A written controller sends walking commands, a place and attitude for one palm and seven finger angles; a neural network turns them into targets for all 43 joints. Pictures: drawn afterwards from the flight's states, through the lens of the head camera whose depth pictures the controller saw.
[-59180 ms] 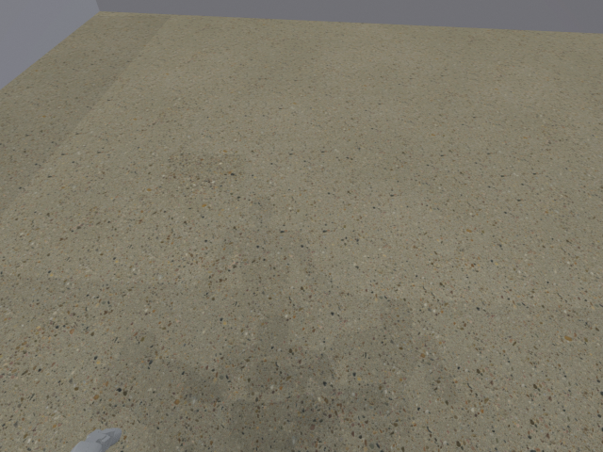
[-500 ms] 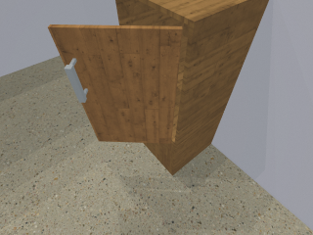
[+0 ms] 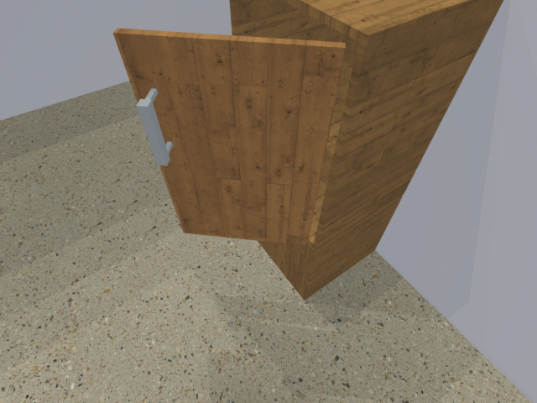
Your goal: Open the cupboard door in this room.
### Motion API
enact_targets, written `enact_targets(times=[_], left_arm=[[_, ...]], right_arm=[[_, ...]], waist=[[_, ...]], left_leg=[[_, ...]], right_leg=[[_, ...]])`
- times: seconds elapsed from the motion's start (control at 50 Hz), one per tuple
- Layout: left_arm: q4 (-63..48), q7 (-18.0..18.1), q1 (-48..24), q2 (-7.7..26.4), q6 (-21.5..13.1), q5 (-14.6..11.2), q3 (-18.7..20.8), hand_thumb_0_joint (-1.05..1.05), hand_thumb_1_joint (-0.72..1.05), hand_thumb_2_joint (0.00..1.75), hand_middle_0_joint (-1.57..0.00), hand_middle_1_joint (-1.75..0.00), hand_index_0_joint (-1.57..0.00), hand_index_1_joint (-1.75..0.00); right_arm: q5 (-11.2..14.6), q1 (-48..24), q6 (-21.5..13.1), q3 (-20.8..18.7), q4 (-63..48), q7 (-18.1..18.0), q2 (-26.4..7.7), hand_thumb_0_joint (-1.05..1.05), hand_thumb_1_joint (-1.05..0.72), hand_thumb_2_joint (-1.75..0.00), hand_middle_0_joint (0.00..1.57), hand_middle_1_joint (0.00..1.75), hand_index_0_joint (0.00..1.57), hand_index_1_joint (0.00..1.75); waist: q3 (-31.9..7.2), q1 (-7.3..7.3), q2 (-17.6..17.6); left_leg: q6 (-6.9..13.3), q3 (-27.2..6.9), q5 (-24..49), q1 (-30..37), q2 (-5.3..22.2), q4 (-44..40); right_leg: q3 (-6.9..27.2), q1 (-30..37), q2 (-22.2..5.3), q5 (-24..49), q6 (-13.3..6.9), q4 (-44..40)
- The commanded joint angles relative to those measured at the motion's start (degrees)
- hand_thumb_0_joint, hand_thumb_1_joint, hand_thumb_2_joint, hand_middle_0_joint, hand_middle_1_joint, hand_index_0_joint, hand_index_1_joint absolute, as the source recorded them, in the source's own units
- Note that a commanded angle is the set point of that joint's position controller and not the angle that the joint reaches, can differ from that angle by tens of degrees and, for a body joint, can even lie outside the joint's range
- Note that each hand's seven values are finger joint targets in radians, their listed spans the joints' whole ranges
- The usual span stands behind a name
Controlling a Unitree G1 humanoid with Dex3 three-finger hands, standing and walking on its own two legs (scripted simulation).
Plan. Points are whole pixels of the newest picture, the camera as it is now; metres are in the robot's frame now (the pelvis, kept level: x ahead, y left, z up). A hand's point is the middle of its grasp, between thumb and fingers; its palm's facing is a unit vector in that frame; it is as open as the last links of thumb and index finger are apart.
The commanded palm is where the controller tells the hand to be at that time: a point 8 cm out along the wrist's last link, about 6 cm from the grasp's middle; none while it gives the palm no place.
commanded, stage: shuffle to correct the standing spot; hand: left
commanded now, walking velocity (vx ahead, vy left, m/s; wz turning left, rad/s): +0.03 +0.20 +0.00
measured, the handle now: (158, 128) +0.57 +0.28 +0.06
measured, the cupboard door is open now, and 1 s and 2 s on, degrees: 49 49 49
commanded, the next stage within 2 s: come to a stop and stand still in 0.40 s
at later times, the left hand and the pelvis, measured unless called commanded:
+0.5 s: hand out of the picture +0.00 +0.24 -0.16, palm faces +0.06 -0.97 -0.25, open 7.3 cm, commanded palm none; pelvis +0.01 +0.06 +0.01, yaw -1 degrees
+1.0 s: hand out of the picture +0.10 +0.29 -0.17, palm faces +0.00 -0.96 -0.26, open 7.3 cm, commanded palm none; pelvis +0.02 +0.09 -0.01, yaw -1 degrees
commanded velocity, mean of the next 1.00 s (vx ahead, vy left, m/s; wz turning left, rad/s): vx -0.01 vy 0.02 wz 0.00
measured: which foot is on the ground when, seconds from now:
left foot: down 0.00-0.30, up 0.32-0.62, down 0.64-1.00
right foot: down 0.00-0.64, up 0.66-0.98, down 1.00-1.00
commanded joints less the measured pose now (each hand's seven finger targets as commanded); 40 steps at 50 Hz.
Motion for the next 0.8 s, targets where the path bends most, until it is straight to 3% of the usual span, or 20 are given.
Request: enact_targets(times=[0.0, 0.02, 0.04, 0.06, 0.1, 0.14, 0.24, 0.28, 0.3, 0.32, 0.38, 0.52, 0.56, 0.58, 0.6, 0.62, 0.64, 0.66, 0.72, 0.78], left_arm=[[-3.8, 0.2, -0.9, 11.2, 0.4, -0.1, 2.7, 0.00, 0.90, 0.90, -0.20, -0.30, -0.20, -0.30], [-4.5, 0.1, -1.4, 9.8, 0.8, -0.3, 2.6, 0.00, 0.90, 0.90, -0.20, -0.30, -0.20, -0.30], [-5.3, -0.1, -1.5, 7.3, 1.3, -0.4, 2.4, 0.00, 0.90, 0.90, -0.20, -0.30, -0.20, -0.30], [-6.1, 0.0, -1.7, 5.5, 1.7, -0.3, 1.9, 0.00, 0.90, 0.90, -0.20, -0.30, -0.20, -0.30], [-5.7, 0.1, -0.6, 4.2, 2.3, -0.1, 1.7, 0.00, 0.90, 0.90, -0.20, -0.30, -0.20, -0.30], [-4.8, -0.2, 1.9, 3.6, 2.2, -0.1, 1.4, 0.00, 0.90, 0.90, -0.20, -0.30, -0.20, -0.30], [-2.8, -0.2, 9.1, 2.7, 0.4, -0.2, 0.7, 0.00, 0.90, 0.90, -0.20, -0.30, -0.20, -0.30], [-2.9, 0.5, 12.1, 12.1, -0.6, 0.4, 2.5, 0.00, 0.90, 0.90, -0.20, -0.30, -0.20, -0.30], [-3.5, 0.6, 12.7, 13.2, -0.9, 0.0, 2.5, 0.00, 0.90, 0.90, -0.20, -0.30, -0.20, -0.30], [-3.7, 0.6, 10.2, 12.0, -1.2, 0.1, 2.6, 0.00, 0.90, 0.90, -0.20, -0.30, -0.20, -0.30], [-4.3, 0.4, 6.0, 9.3, -1.9, 0.1, 2.0, 0.00, 0.90, 0.90, -0.20, -0.30, -0.20, -0.30], [-3.9, -0.4, 5.9, 12.0, -1.2, 0.6, 2.9, 0.00, 0.90, 0.90, -0.20, -0.30, -0.20, -0.30], [-3.6, -0.3, 5.1, 11.3, -0.5, 0.4, 2.8, 0.00, 0.90, 0.90, -0.20, -0.30, -0.20, -0.30], [-3.3, -0.2, 6.0, 9.8, -0.2, 0.2, 2.2, 0.00, 0.90, 0.90, -0.20, -0.30, -0.20, -0.30], [-3.6, -0.1, 7.5, 7.1, 0.0, -0.1, 1.5, 0.00, 0.90, 0.90, -0.20, -0.30, -0.20, -0.30], [-3.8, -0.1, 8.8, 4.2, 0.5, -0.9, 0.9, 0.00, 0.90, 0.90, -0.20, -0.30, -0.20, -0.30], [-4.3, 0.4, 8.4, 4.4, 1.0, -0.9, 0.7, 0.00, 0.90, 0.90, -0.20, -0.30, -0.20, -0.30], [-5.3, 0.5, 7.1, 3.6, 0.9, -0.6, 0.5, 0.00, 0.90, 0.90, -0.20, -0.30, -0.20, -0.30], [-2.5, -0.1, 6.3, 4.3, 1.4, -0.9, 0.8, 0.00, 0.90, 0.90, -0.20, -0.30, -0.20, -0.30], [-3.7, -1.2, 3.7, 4.7, 2.4, -0.8, 1.1, 0.00, 0.90, 0.90, -0.20, -0.30, -0.20, -0.30]], right_arm=[[-0.1, 6.7, -1.0, -1.3, -2.4, 0.6, -2.9, 0.00, -0.90, -0.90, 0.20, 0.30, 0.20, 0.30], [-0.4, 8.3, -1.2, -1.6, -2.4, 0.5, -4.9, 0.00, -0.90, -0.90, 0.20, 0.30, 0.20, 0.30], [-1.0, 8.4, -1.2, -2.3, -3.2, 0.3, -8.0, 0.00, -0.90, -0.90, 0.20, 0.30, 0.20, 0.30], [-1.2, 8.5, -0.7, -2.5, -4.0, 0.3, -9.5, 0.00, -0.90, -0.90, 0.20, 0.30, 0.20, 0.30], [-1.0, 3.6, -0.5, -2.1, -6.1, 0.4, -7.6, 0.00, -0.90, -0.90, 0.20, 0.30, 0.20, 0.30], [-1.3, -0.1, -0.5, -1.7, -7.9, 0.4, -7.2, 0.00, -0.90, -0.90, 0.20, 0.30, 0.20, 0.30], [-0.9, 1.3, -0.4, -1.7, -7.8, 0.5, -7.0, 0.00, -0.90, -0.90, 0.20, 0.30, 0.20, 0.30], [-0.5, -0.3, -0.4, -1.7, -10.2, 0.9, -3.3, 0.00, -0.90, -0.90, 0.20, 0.30, 0.20, 0.30], [-1.1, -1.2, -0.1, -2.0, -10.6, 0.9, -5.6, 0.00, -0.90, -0.90, 0.20, 0.30, 0.20, 0.30], [-1.3, -1.3, 0.1, -2.0, -10.1, 1.3, -4.6, 0.00, -0.90, -0.90, 0.20, 0.30, 0.20, 0.30], [-0.9, -1.3, 0.1, -1.8, -8.8, 2.1, -4.6, 0.00, -0.90, -0.90, 0.20, 0.30, 0.20, 0.30], [0.1, -4.3, -0.6, -1.1, -9.1, 2.8, -1.7, 0.00, -0.90, -0.90, 0.20, 0.30, 0.20, 0.30], [0.1, -0.1, -1.5, -1.1, -7.4, 2.2, -1.7, 0.00, -0.90, -0.90, 0.20, 0.30, 0.20, 0.30], [-0.1, 3.4, -2.1, -1.3, -6.0, 1.7, -3.1, 0.00, -0.90, -0.90, 0.20, 0.30, 0.20, 0.30], [-0.3, 7.1, -2.6, -2.3, -5.1, 1.2, -6.7, 0.00, -0.90, -0.90, 0.20, 0.30, 0.20, 0.30], [-0.5, 9.2, -2.9, -3.0, -5.1, 0.6, -11.1, 0.00, -0.90, -0.90, 0.20, 0.30, 0.20, 0.30], [-0.4, 8.9, -2.1, -2.8, -5.4, 0.1, -11.8, 0.00, -0.90, -0.90, 0.20, 0.30, 0.20, 0.30], [-0.9, 6.7, -2.2, -2.4, -6.1, 0.1, -10.6, 0.00, -0.90, -0.90, 0.20, 0.30, 0.20, 0.30], [-1.0, 0.2, -2.6, -1.1, -5.4, -1.2, -6.4, 0.00, -0.90, -0.90, 0.20, 0.30, 0.20, 0.30], [-1.3, 1.2, -1.6, -2.4, -5.1, -1.6, -9.1, 0.00, -0.90, -0.90, 0.20, 0.30, 0.20, 0.30]], waist=[[-1.9, -3.06, -5.0], [-2.8, -3.68, 1.2], [-1.6, -3.49, 12.5], [-1.3, -3.56, 16.5], [0.5, -1.88, 14.5], [0.2, -0.40, 11.5], [-4.6, 2.38, 1.8], [-1.2, 3.43, -18.3], [-1.7, 2.98, -10.4], [-1.2, 1.51, -7.6], [-0.2, 0.04, -10.8], [-0.2, 0.85, -10.4], [-2.5, -1.07, -10.0], [-4.7, -2.31, -6.0], [-8.7, -3.41, 3.6], [-11.5, -3.38, 15.6], [-10.9, -3.87, 13.5], [-5.6, -3.18, 9.2], [-2.9, -1.66, 18.5], [-3.9, -2.79, 12.5]], left_leg=[[0.1, 0.9, 12.0, 9.5, 0.5, -9.3], [1.5, -2.4, 14.8, 11.6, 4.0, -11.3], [6.1, -12.3, 19.1, 10.2, 11.9, -14.3], [11.1, -16.4, 18.5, 6.2, 16.8, -19.0], [13.6, -16.5, 6.6, -3.0, 16.3, -22.2], [12.8, -13.6, 7.4, -5.9, 14.7, -21.0], [8.7, -6.6, 13.0, -4.5, 8.6, -8.1], [1.0, 0.0, -6.3, -21.6, -1.6, 10.6], [0.3, -4.4, -8.8, -20.7, 0.2, 18.7], [0.1, -5.7, -6.1, -21.9, 0.6, 23.9], [-0.9, -4.7, 0.8, -22.3, 1.7, 27.7], [-1.2, 2.0, 5.0, -8.2, -0.6, 6.3], [-0.8, 3.3, 11.3, 0.5, -1.7, -4.4], [-0.5, 2.8, 17.6, 7.9, -0.5, -10.0], [1.1, -2.6, 31.9, 16.7, 6.5, -9.3], [7.4, -17.5, 51.4, 18.3, 18.6, -10.7], [12.2, -18.4, 51.7, 11.9, 21.8, -13.7], [13.1, -15.5, 48.3, 6.5, 21.3, -14.2], [11.0, -12.3, 50.3, 2.3, 17.9, -14.2], [11.7, -12.4, 46.9, 5.0, 18.2, -13.6]], right_leg=[[10.2, -7.3, -11.6, 18.0, -4.5, -3.7], [7.1, -10.4, -8.0, 9.8, -2.7, 0.7], [0.6, -14.9, -1.7, -4.6, 0.1, 8.4], [-0.8, -15.6, 0.9, -16.0, 0.8, 19.0], [1.3, -13.4, -0.9, -14.8, -0.4, 28.6], [0.5, -10.8, -1.7, -10.7, -0.6, 28.7], [-1.2, 3.0, -2.1, 2.3, 1.0, -3.1], [28.4, 10.0, -24.5, 15.4, -7.0, -16.0], [29.4, 7.4, -28.8, 22.6, -11.3, -16.3], [23.7, 7.5, -25.5, 26.5, -11.6, -14.4], [13.0, 7.2, -18.5, 34.8, -8.5, -11.6], [5.2, 1.8, -14.1, 25.8, -5.1, -10.4], [2.7, 0.7, -10.9, 24.6, -2.8, -4.4], [2.0, -1.1, -8.9, 22.2, -1.5, 1.3], [-0.6, -5.4, -5.6, 10.3, 0.7, 8.8], [-1.3, -11.5, -0.8, -13.7, 3.2, 17.0], [2.8, -9.1, -0.3, -18.8, 2.5, 23.4], [3.1, -9.5, -1.0, -16.7, 1.7, 26.2], [5.4, -9.2, -2.2, -11.4, 2.4, 25.2], [3.1, -10.3, -0.3, -10.7, 2.6, 22.3]])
